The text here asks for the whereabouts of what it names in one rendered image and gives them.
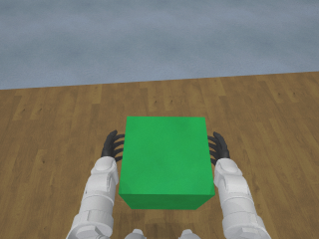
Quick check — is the robot shin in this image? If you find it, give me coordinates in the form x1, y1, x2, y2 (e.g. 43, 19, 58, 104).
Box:
133, 229, 144, 235
181, 229, 192, 236

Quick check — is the robot left shin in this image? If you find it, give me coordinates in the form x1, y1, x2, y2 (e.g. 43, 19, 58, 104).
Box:
133, 229, 144, 235

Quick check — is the left robot hand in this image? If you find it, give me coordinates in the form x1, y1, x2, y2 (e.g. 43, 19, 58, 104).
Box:
101, 130, 125, 162

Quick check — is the carton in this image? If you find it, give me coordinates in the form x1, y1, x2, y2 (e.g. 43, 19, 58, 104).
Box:
119, 117, 215, 210

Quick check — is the robot right forearm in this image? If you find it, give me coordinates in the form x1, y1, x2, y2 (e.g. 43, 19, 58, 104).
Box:
213, 158, 271, 239

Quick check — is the right robot hand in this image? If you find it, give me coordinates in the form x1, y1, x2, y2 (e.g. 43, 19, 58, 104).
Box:
207, 131, 230, 166

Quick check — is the robot left forearm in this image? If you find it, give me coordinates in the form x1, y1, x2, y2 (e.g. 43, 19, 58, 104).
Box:
66, 156, 119, 239

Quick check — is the robot right shin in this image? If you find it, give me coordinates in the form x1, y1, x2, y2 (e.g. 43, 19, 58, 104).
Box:
181, 229, 192, 236

